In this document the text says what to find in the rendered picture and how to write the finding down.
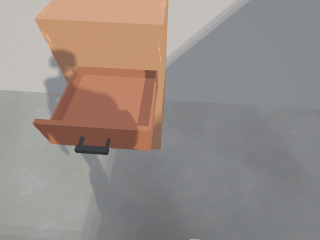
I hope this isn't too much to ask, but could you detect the handle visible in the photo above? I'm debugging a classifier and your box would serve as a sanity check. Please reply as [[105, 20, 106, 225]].
[[74, 136, 111, 155]]

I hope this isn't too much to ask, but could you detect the cabinet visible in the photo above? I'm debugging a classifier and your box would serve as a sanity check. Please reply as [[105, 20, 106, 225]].
[[34, 0, 169, 150]]

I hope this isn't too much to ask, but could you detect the drawer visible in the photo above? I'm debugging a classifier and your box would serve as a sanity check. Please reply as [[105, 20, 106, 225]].
[[32, 66, 158, 151]]

